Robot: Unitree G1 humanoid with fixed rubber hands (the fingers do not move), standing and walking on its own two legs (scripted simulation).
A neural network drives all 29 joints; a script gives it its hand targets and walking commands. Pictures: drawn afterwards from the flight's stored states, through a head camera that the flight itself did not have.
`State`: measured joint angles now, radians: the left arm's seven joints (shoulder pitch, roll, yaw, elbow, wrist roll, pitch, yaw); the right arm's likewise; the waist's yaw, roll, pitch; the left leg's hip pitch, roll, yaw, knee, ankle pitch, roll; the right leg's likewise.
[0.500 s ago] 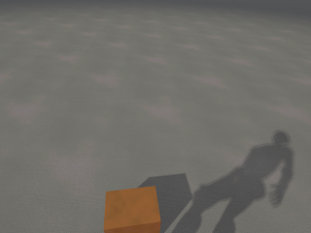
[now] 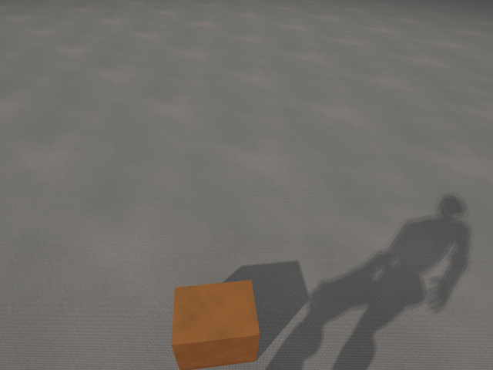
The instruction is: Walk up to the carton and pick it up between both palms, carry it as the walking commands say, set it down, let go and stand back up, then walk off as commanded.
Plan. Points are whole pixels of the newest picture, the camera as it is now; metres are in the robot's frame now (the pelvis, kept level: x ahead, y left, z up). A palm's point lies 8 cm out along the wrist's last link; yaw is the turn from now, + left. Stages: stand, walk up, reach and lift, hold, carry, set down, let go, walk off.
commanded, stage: stand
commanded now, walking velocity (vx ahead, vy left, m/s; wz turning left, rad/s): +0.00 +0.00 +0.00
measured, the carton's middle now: (216, 325) +0.49 +0.08 -0.65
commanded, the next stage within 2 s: walk off in 0.28 s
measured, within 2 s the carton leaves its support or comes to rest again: neither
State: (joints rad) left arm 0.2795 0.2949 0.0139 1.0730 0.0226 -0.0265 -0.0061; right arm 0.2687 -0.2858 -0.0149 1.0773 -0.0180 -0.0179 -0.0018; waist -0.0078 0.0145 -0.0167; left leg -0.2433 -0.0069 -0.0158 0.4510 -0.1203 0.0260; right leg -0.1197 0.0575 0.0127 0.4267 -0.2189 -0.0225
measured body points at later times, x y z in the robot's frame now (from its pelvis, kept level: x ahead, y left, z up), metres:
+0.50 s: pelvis +0.01 +0.00 +0.00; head -0.02 +0.00 +0.45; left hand +0.05 +0.28 -0.14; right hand +0.06 -0.28 -0.14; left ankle +0.08 +0.10 -0.74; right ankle +0.01 -0.11 -0.74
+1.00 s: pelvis +0.00 +0.11 -0.03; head +0.01 +0.13 +0.42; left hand -0.02 +0.38 -0.19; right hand +0.14 -0.12 -0.16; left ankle +0.03 +0.21 -0.74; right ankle +0.00 -0.06 -0.67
